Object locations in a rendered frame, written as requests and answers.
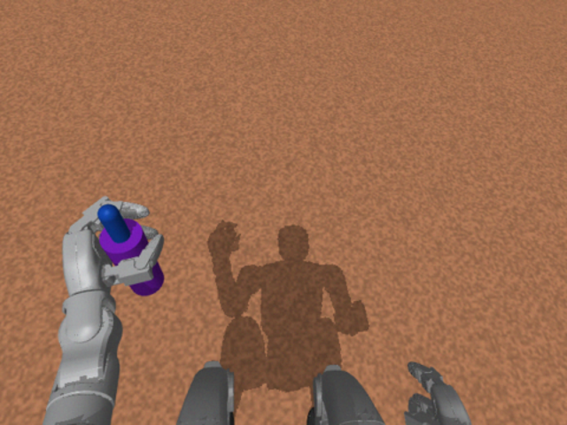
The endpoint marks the left robot arm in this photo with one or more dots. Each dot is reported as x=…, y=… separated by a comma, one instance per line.
x=85, y=387

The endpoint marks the left robot hand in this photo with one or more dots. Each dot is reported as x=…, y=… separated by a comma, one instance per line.
x=86, y=266

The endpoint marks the right robot hand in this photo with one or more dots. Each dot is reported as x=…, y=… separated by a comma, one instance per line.
x=444, y=408

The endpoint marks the bottle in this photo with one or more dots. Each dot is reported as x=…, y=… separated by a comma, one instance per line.
x=125, y=239

